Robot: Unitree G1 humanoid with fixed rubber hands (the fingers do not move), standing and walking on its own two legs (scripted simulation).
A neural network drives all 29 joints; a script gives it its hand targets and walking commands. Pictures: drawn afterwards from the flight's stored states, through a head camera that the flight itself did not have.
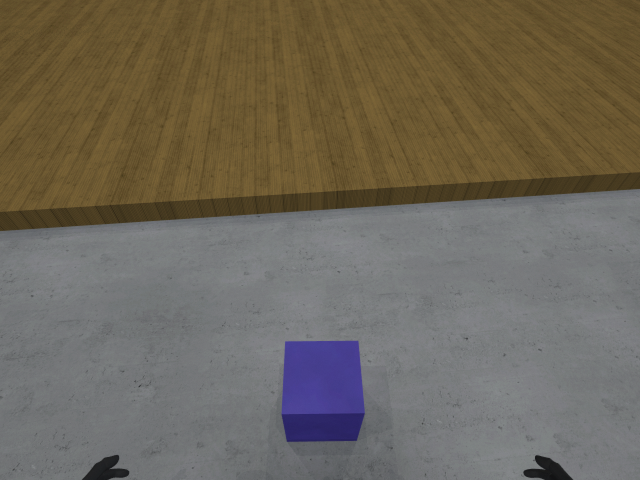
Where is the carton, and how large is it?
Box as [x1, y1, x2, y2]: [282, 341, 364, 441]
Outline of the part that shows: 285,341 282,418 287,441 356,440 364,414 358,342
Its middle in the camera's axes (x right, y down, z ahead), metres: +0.00 +0.44 +1.12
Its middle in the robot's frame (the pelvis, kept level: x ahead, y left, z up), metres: +0.47 +0.00 -0.66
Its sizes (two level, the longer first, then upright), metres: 0.210 0.200 0.250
